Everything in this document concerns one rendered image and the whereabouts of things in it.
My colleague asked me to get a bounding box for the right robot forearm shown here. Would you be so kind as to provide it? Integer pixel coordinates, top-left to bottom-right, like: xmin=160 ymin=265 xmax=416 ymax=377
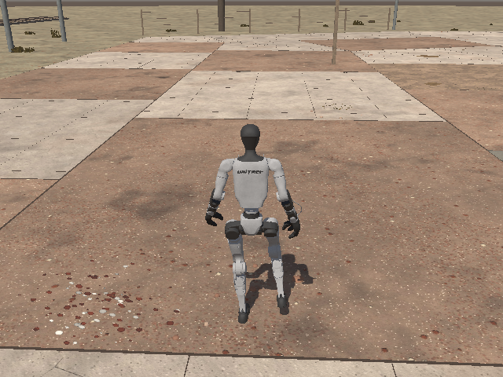
xmin=281 ymin=190 xmax=299 ymax=223

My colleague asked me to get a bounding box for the left robot upper arm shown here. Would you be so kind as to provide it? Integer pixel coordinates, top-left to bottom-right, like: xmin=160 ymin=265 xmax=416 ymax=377
xmin=212 ymin=158 xmax=234 ymax=201

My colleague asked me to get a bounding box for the right robot upper arm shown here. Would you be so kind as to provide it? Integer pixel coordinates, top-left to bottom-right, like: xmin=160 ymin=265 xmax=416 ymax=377
xmin=267 ymin=158 xmax=289 ymax=202

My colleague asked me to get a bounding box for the left robot forearm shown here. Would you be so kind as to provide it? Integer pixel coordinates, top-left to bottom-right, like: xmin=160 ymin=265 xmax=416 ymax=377
xmin=207 ymin=188 xmax=221 ymax=216

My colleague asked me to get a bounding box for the robot right hand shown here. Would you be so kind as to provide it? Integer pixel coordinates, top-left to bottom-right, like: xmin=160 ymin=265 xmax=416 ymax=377
xmin=282 ymin=219 xmax=300 ymax=239

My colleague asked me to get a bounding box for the robot left hand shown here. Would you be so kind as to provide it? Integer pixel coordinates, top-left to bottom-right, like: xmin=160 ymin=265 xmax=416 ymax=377
xmin=205 ymin=212 xmax=223 ymax=226

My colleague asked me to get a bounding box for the robot right shin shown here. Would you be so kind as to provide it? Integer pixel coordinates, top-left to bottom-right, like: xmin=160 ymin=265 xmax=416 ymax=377
xmin=271 ymin=244 xmax=285 ymax=298

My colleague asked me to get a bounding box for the robot head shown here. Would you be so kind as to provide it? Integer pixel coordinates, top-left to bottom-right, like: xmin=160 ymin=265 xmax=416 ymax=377
xmin=237 ymin=124 xmax=264 ymax=162

